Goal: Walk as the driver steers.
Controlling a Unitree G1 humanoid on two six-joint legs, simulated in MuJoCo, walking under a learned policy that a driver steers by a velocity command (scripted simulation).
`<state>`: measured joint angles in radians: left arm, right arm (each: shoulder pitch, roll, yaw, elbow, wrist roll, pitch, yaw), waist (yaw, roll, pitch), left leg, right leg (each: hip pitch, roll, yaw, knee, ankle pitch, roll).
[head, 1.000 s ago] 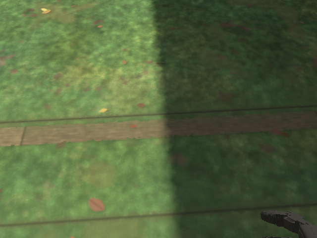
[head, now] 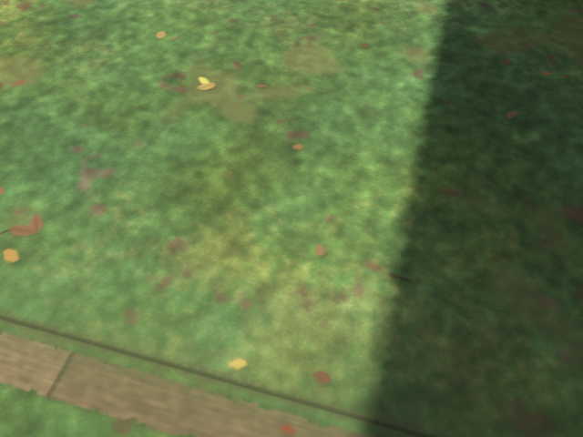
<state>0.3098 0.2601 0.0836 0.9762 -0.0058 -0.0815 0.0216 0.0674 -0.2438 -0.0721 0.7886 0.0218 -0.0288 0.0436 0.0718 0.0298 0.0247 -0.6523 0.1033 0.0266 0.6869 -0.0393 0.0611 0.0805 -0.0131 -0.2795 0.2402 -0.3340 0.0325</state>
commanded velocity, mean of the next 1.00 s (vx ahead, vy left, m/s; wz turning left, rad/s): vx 0.11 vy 0.00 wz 0.12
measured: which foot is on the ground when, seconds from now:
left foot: up 0.00-0.06, down 0.08-1.00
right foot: down 0.00-0.06, up 0.08-0.48, down 0.50-1.00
